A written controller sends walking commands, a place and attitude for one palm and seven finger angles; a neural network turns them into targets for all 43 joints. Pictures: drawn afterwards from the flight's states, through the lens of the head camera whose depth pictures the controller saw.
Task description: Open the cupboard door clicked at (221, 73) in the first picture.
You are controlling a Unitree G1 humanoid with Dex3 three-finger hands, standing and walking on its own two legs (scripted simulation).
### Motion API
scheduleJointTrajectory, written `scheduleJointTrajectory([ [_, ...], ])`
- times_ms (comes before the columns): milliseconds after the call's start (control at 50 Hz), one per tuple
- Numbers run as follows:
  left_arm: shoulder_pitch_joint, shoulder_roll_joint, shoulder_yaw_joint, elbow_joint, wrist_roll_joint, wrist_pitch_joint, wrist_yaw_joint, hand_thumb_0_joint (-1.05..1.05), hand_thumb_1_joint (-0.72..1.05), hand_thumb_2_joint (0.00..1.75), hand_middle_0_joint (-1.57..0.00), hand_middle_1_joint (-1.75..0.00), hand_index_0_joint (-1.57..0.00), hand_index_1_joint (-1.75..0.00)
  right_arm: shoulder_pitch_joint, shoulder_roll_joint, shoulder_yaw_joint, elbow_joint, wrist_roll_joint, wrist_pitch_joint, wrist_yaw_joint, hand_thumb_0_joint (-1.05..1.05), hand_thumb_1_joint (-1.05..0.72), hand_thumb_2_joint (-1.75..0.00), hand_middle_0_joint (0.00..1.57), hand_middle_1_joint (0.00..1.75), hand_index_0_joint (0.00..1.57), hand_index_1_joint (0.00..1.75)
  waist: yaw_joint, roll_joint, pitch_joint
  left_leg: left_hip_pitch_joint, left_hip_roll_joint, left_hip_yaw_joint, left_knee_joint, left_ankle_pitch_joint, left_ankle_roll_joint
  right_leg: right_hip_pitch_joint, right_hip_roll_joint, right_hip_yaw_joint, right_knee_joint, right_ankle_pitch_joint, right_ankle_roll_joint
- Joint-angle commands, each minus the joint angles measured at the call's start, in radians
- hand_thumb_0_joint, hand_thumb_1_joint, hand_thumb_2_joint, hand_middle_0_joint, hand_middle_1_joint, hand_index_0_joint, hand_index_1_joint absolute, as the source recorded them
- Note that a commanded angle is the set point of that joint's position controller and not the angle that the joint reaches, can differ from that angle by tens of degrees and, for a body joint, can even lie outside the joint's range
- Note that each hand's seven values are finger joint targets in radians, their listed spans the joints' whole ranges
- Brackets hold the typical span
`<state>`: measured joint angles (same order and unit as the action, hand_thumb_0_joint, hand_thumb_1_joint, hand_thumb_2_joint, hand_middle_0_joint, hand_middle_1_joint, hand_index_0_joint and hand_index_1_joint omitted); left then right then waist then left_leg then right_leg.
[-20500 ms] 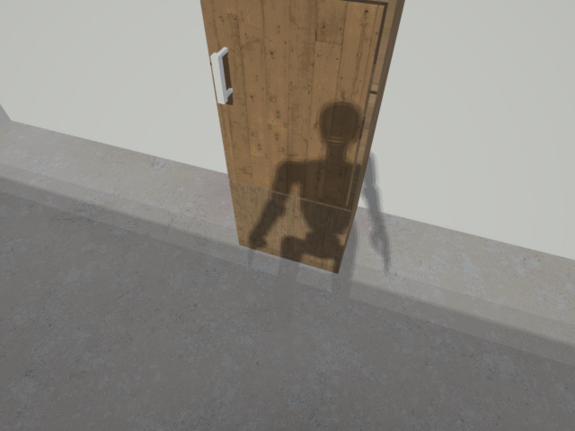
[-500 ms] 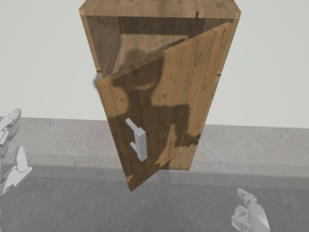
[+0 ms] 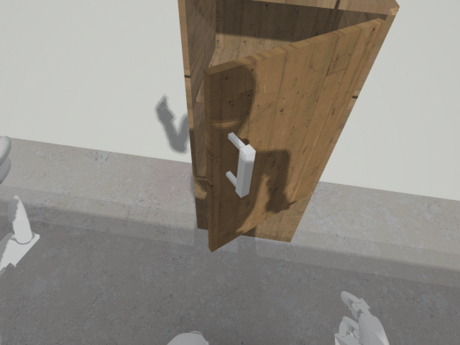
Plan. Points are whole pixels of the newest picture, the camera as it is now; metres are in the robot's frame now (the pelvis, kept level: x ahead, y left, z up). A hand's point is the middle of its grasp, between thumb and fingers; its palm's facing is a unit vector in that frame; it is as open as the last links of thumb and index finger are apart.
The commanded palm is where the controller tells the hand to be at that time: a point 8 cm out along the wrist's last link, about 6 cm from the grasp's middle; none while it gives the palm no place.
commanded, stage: step back with the hand held close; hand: left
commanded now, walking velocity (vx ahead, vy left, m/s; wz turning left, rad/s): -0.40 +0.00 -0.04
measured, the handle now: (238, 165) +0.42 +0.03 +0.07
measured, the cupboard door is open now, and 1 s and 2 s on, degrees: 42 42 42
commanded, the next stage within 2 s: stop stepping back and stand still in 0.24 s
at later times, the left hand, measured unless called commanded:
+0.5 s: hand out of the picture +0.09 +0.21 +0.18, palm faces +0.25 -0.81 -0.53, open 7.4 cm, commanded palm +0.03 +0.26 +0.19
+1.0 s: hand out of the picture +0.01 +0.23 +0.20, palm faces +0.38 -0.80 -0.47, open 7.4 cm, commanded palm -0.02 +0.26 +0.19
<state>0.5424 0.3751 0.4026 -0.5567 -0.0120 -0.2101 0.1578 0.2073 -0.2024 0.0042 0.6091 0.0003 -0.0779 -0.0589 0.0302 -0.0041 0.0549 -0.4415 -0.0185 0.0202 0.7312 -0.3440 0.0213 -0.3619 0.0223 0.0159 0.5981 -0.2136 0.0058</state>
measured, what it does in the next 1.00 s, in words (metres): walks backwards: right foot, then left foot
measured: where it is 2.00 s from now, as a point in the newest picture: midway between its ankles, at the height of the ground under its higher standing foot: outside the picture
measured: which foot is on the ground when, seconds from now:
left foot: down 0.00-0.44, up 0.46-0.62, down 0.64-0.86, up 0.88-1.00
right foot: down 0.00-0.04, up 0.06-0.42, down 0.44-1.00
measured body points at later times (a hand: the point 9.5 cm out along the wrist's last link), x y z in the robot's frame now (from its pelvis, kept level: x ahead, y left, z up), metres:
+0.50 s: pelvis -0.14 -0.02 +0.01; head -0.10 -0.01 +0.45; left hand +0.07 +0.25 +0.21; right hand +0.02 -0.26 -0.08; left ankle +0.02 +0.08 -0.70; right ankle -0.25 -0.11 -0.72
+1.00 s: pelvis -0.19 -0.02 +0.02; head -0.21 -0.01 +0.47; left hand -0.02 +0.27 +0.22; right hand -0.08 -0.27 -0.07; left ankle -0.16 +0.09 -0.68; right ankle -0.25 -0.11 -0.72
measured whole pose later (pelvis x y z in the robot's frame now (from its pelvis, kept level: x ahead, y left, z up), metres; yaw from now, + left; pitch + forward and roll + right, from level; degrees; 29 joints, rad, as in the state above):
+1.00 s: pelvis -0.19 -0.02 +0.02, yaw -6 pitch +0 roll +1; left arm 0.61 0.43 0.44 -0.53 -0.03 -0.25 0.15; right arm 0.29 -0.20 0.01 0.66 -0.01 -0.11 -0.06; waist 0.02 -0.05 -0.06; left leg -0.46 0.00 0.03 0.90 -0.33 0.01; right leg -0.15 0.02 -0.02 0.48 -0.33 -0.05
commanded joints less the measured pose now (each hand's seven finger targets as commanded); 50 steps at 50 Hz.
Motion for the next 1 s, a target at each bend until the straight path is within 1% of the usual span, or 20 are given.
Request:
scheduleJointTrajectory([
  [0,-0.111,0.242,0.153,-0.223,-0.010,-0.054,0.026,0.00,0.90,0.90,-0.20,-0.30,-0.20,-0.30,-0.096,-0.140,-0.053,-0.154,-0.004,-0.055,-0.028,0.00,-0.90,-0.90,0.20,0.30,0.20,0.30,-0.040,0.087,-0.072,0.134,0.118,-0.166,-0.321,0.044,0.023,-0.102,-0.116,0.132,-0.077,-0.036,-0.041],
  [20,-0.114,0.225,0.151,-0.243,-0.006,-0.065,0.027,0.00,0.90,0.90,-0.20,-0.30,-0.20,-0.30,-0.113,-0.156,-0.050,-0.172,-0.005,-0.064,-0.034,0.00,-0.90,-0.90,0.20,0.30,0.20,0.30,-0.028,0.271,-0.084,0.016,0.238,-0.299,-0.436,0.107,0.069,0.005,-0.012,0.043,0.115,-0.043,0.006],
  [40,-0.110,0.244,0.179,-0.246,-0.007,-0.073,0.030,0.00,0.90,0.90,-0.20,-0.30,-0.20,-0.30,-0.098,-0.134,-0.055,-0.165,-0.015,-0.080,-0.033,0.00,-0.90,-0.90,0.20,0.30,0.20,0.30,-0.025,0.317,-0.130,-0.001,0.329,-0.356,-0.472,0.248,0.114,0.045,0.024,0.012,0.291,-0.187,0.013],
  [80,-0.037,0.257,0.209,-0.189,-0.008,-0.085,0.024,0.00,0.90,0.90,-0.20,-0.30,-0.20,-0.30,-0.086,-0.124,-0.069,-0.145,-0.026,-0.098,-0.023,0.00,-0.90,-0.90,0.20,0.30,0.20,0.30,-0.029,0.250,-0.162,-0.068,0.384,-0.414,-0.556,-0.004,0.156,0.068,0.041,0.077,0.559,-0.297,0.008],
  [140,-0.023,0.202,0.157,-0.234,-0.028,-0.068,0.021,0.00,0.90,0.90,-0.20,-0.30,-0.20,-0.30,-0.078,-0.126,-0.079,-0.129,-0.010,-0.108,-0.005,0.00,-0.90,-0.90,0.20,0.30,0.20,0.30,-0.030,0.118,-0.197,0.172,0.332,-0.272,-0.441,0.305,0.149,-0.058,0.020,0.050,0.478,-0.286,0.018],
  [280,-0.008,0.219,0.140,-0.265,-0.049,-0.031,0.019,0.00,0.90,0.90,-0.20,-0.30,-0.20,-0.30,-0.097,-0.126,-0.062,-0.117,-0.012,-0.118,0.001,0.00,-0.90,-0.90,0.20,0.30,0.20,0.30,-0.032,0.274,-0.231,0.233,0.259,-0.190,-0.596,0.061,0.074,0.090,0.055,-0.067,0.142,-0.338,0.004],
  [360,0.053,0.247,0.173,-0.245,-0.070,-0.040,0.003,0.00,0.90,0.90,-0.20,-0.30,-0.20,-0.30,-0.098,-0.113,-0.050,-0.133,-0.003,-0.099,0.008,0.00,-0.90,-0.90,0.20,0.30,0.20,0.30,-0.012,0.229,-0.243,0.243,0.139,-0.047,-0.507,0.024,-0.018,0.225,0.053,-0.121,-0.297,-0.202,-0.038],
  [380,0.092,0.302,0.221,-0.255,-0.066,-0.046,-0.001,0.00,0.90,0.90,-0.20,-0.30,-0.20,-0.30,-0.090,-0.102,-0.050,-0.139,-0.001,-0.086,0.008,0.00,-0.90,-0.90,0.20,0.30,0.20,0.30,-0.018,0.137,-0.262,0.294,0.069,0.018,-0.366,0.062,-0.043,0.175,-0.030,-0.059,-0.377,-0.125,-0.069],
  [420,0.097,0.359,0.269,-0.259,-0.081,-0.061,-0.003,0.00,0.90,0.90,-0.20,-0.30,-0.20,-0.30,-0.133,-0.097,-0.036,-0.143,0.000,-0.057,0.006,0.00,-0.90,-0.90,0.20,0.30,0.20,0.30,-0.001,-0.151,-0.194,0.196,0.003,0.004,0.117,0.037,-0.054,-0.041,-0.322,0.235,-0.449,-0.049,-0.135],
  [440,0.062,0.376,0.292,-0.269,-0.080,-0.064,0.005,0.00,0.90,0.90,-0.20,-0.30,-0.20,-0.30,-0.127,-0.103,-0.028,-0.142,-0.008,-0.065,0.007,0.00,-0.90,-0.90,0.20,0.30,0.20,0.30,-0.007,-0.111,-0.177,0.044,0.022,-0.023,0.231,-0.005,-0.047,0.010,-0.370,0.225,-0.403,0.134,-0.159],
  [480,0.057,0.315,0.258,-0.229,-0.067,-0.048,-0.005,0.00,0.90,0.90,-0.20,-0.30,-0.20,-0.30,-0.103,-0.104,-0.037,-0.145,0.027,-0.072,0.006,0.00,-0.90,-0.90,0.20,0.30,0.20,0.30,-0.024,-0.184,-0.233,-0.114,0.031,-0.027,0.205,0.038,-0.032,0.273,-0.268,0.117,-0.200,0.592,-0.069],
  [500,0.068,0.286,0.238,-0.191,-0.063,-0.036,0.001,0.00,0.90,0.90,-0.20,-0.30,-0.20,-0.30,-0.107,-0.095,-0.030,-0.145,0.021,-0.070,-0.004,0.00,-0.90,-0.90,0.20,0.30,0.20,0.30,-0.032,-0.149,-0.195,-0.120,0.044,-0.005,0.116,0.053,-0.028,0.320,-0.270,0.104,-0.177,0.653,-0.098],
  [600,-0.096,0.199,0.103,-0.007,-0.041,-0.022,0.006,0.00,0.90,0.90,-0.20,-0.30,-0.20,-0.30,-0.071,-0.141,-0.037,-0.083,0.011,-0.088,-0.026,0.00,-0.90,-0.90,0.20,0.30,0.20,0.30,-0.058,-0.040,-0.105,0.240,0.010,0.033,-0.240,0.220,0.029,0.140,-0.212,0.047,-0.105,0.493,-0.015],
  [680,-0.096,0.228,0.105,0.002,-0.026,-0.034,0.012,0.00,0.90,0.90,-0.20,-0.30,-0.20,-0.30,-0.055,-0.168,-0.046,-0.115,0.016,-0.085,-0.024,0.00,-0.90,-0.90,0.20,0.30,0.20,0.30,-0.033,0.063,-0.141,0.365,0.177,-0.200,-0.229,0.619,0.139,0.016,-0.054,0.000,0.041,0.186,0.064],
  [720,-0.113,0.231,0.095,-0.109,-0.026,-0.046,0.001,0.00,0.90,0.90,-0.20,-0.30,-0.20,-0.30,-0.083,-0.150,-0.037,-0.118,0.003,-0.088,-0.016,0.00,-0.90,-0.90,0.20,0.30,0.20,0.30,-0.032,0.129,-0.129,0.208,0.206,-0.269,-0.355,0.439,0.127,0.113,-0.033,-0.024,0.027,-0.176,0.024],
  [780,-0.052,0.295,0.182,-0.202,-0.020,-0.053,0.009,0.00,0.90,0.90,-0.20,-0.30,-0.20,-0.30,-0.111,-0.151,-0.044,-0.143,-0.003,-0.095,-0.017,0.00,-0.90,-0.90,0.20,0.30,0.20,0.30,-0.017,0.152,-0.041,-0.074,0.163,-0.228,-0.506,-0.246,0.077,0.285,-0.022,-0.044,-0.104,-0.224,-0.025],
  [820,0.019,0.279,0.193,-0.204,-0.027,-0.058,0.011,0.00,0.90,0.90,-0.20,-0.30,-0.20,-0.30,-0.103,-0.127,-0.046,-0.156,-0.011,-0.085,-0.015,0.00,-0.90,-0.90,0.20,0.30,0.20,0.30,-0.025,0.072,-0.070,-0.062,0.054,-0.103,-0.275,-0.181,0.013,0.237,-0.102,0.108,-0.254,-0.352,-0.094],
  [860,0.025,0.267,0.190,-0.186,-0.036,-0.060,0.011,0.00,0.90,0.90,-0.20,-0.30,-0.20,-0.30,-0.090,-0.125,-0.066,-0.127,-0.004,-0.067,-0.006,0.00,-0.90,-0.90,0.20,0.30,0.20,0.30,-0.017,-0.170,-0.032,-0.130,0.000,-0.024,0.232,-0.037,-0.025,0.117,-0.364,0.479,-0.472,-0.493,-0.231],
  [920,-0.038,0.235,0.175,-0.105,-0.033,-0.076,0.012,0.00,0.90,0.90,-0.20,-0.30,-0.20,-0.30,-0.041,-0.124,-0.051,-0.103,-0.008,-0.086,-0.011,0.00,-0.90,-0.90,0.20,0.30,0.20,0.30,-0.049,-0.034,-0.040,-0.197,0.071,-0.062,0.261,-0.010,-0.021,0.204,-0.333,0.319,-0.356,-0.088,-0.223],
  [980,-0.152,0.177,0.090,-0.001,-0.014,-0.074,0.008,0.00,0.90,0.90,-0.20,-0.30,-0.20,-0.30,-0.065,-0.104,-0.036,-0.096,-0.004,-0.097,-0.029,0.00,-0.90,-0.90,0.20,0.30,0.20,0.30,-0.045,-0.045,-0.012,0.063,0.065,0.025,-0.036,0.031,0.004,0.079,-0.248,0.147,-0.298,-0.072,-0.151],
])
